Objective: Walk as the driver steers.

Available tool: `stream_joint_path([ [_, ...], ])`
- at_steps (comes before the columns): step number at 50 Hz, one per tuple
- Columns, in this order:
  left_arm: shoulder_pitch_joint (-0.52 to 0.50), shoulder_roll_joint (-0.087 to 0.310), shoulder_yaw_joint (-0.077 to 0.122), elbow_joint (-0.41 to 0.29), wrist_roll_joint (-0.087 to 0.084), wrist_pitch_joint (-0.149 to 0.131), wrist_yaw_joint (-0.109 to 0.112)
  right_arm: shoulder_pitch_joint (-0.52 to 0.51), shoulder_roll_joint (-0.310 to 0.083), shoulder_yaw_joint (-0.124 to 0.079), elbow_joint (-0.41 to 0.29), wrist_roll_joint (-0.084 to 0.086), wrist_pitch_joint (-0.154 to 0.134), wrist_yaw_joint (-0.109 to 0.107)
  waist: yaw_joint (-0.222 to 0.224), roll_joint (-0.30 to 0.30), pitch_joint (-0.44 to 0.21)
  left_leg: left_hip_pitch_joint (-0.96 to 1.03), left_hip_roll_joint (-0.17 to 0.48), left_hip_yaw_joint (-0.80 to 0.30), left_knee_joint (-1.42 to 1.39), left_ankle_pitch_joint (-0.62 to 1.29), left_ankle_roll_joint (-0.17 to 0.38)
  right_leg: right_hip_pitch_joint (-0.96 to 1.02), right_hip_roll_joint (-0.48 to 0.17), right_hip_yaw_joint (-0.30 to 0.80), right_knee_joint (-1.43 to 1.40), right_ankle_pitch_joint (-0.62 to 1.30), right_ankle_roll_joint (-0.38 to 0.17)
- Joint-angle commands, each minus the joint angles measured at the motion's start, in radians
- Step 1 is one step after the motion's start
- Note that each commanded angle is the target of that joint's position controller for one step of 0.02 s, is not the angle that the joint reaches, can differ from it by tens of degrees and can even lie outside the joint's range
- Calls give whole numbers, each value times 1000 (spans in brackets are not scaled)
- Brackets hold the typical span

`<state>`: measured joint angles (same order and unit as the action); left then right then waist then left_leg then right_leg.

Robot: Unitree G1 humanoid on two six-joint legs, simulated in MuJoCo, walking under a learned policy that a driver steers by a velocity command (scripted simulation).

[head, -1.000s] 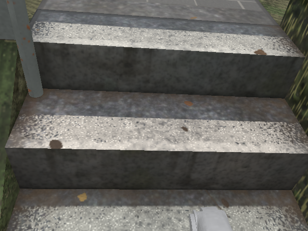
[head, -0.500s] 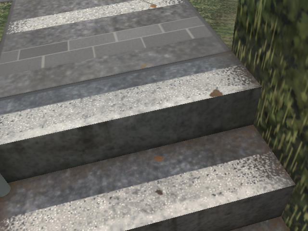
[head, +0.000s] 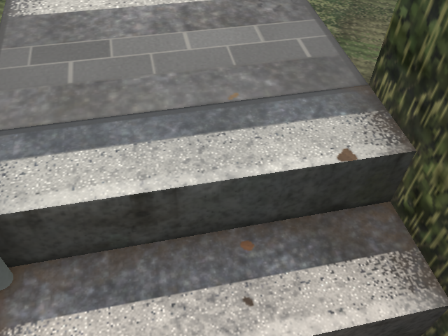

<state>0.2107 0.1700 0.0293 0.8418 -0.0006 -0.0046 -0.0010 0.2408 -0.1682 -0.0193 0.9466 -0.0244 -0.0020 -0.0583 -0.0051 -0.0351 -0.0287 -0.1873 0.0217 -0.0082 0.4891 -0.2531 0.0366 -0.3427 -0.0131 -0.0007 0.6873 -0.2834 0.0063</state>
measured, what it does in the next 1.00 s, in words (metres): stands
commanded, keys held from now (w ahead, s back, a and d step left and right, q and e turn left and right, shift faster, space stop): no key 0.72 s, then w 0.28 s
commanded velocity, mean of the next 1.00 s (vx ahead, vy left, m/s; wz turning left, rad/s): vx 0.06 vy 0.00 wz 0.00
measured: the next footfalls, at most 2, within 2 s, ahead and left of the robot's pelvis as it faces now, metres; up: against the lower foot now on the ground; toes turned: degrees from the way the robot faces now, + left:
left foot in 1.56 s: +0.23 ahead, +0.04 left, +0.17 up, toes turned +2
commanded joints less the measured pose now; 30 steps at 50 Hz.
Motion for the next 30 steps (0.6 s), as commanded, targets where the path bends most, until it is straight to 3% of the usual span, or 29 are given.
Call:
stream_joint_path([
  [1, 63, -1, 3, -19, 14, 25, 8, -33, -56, 0, -41, 11, -13, 12, 47, 133, -58, 103, 135, -85, -39, 858, 86, 88, -42, 17, -189, 199, 9],
  [3, 77, 49, 15, -32, 20, 37, 14, 49, -97, -16, 3, 9, -17, 24, 29, 71, -29, 89, 65, -36, -78, 497, 39, 112, -53, 39, -196, 404, -21],
  [4, 56, 74, 14, -44, 25, 31, 5, 96, -108, -25, 15, 2, -11, 25, 5, 16, -32, 107, 56, -30, -88, 463, 29, 115, -58, 39, -179, 456, -39],
  [5, 40, 77, 15, -57, 21, 16, -2, 84, -122, -35, 2, 10, -3, 25, -3, 5, -44, 110, 62, -32, -77, 506, 32, 118, -65, 47, -157, 492, -50],
  [6, 61, 63, 12, -52, 19, 9, -3, 84, -116, -38, 4, 14, 3, 22, 8, 9, -73, 87, 59, -28, -67, 437, 31, 138, -77, 56, -171, 468, -53],
  [7, 83, 48, 8, -27, 16, 2, -8, 87, -67, -28, 19, 22, 12, 19, 7, 0, -57, 61, 49, -25, -78, 353, 33, 140, -84, 61, -192, 432, -52],
  [8, 74, 42, 6, -17, 12, -1, -9, 86, -45, -22, 19, 20, 23, 13, -3, -11, -18, 62, 49, -20, -96, 323, 34, 101, -83, 57, -195, 373, -48],
  [9, 90, 50, 6, -11, 12, -3, -9, 84, -55, -25, 23, 17, 29, 11, 6, -24, 10, 54, 51, -20, -99, 316, 33, 94, -79, 55, -203, 375, -44],
  [11, 104, 46, 2, -4, 19, -4, -4, 87, -54, -25, 24, 4, 38, 10, 5, -21, 17, 50, 49, -20, -120, 256, 33, 95, -79, 52, -224, 312, -48],
  [13, 116, 58, 2, 7, 15, -9, -1, 101, -57, -27, 37, 13, 41, 10, 6, -14, 40, 39, 49, -20, -135, 233, 32, 90, -77, 53, -238, 290, -51],
  [17, 137, 46, -2, 26, 16, -9, 7, 125, -44, -26, 66, 12, 44, 10, 14, 18, 64, 17, 44, -14, -157, 177, 27, 92, -77, 53, -268, 222, -53],
  [20, 131, 34, -7, 38, 11, -8, 12, 138, -40, -26, 82, 16, 37, 6, 16, 13, 76, 1, 44, -18, -175, 126, 24, 99, -74, 56, -289, 155, -49],
  [30, 133, 59, -9, 68, 6, -8, 21, 188, -39, -18, 115, 14, 34, 3, 10, 10, 108, -38, 40, -20, -196, 30, 23, 82, -65, 59, -344, -2, -50],
])
Velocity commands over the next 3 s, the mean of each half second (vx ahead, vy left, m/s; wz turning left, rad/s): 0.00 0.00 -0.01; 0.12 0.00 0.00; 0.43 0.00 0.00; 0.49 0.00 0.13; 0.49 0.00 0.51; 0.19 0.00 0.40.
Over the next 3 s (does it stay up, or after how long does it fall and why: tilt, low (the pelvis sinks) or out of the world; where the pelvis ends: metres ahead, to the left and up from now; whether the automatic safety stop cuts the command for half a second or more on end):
stays up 0.64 -0.04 0.46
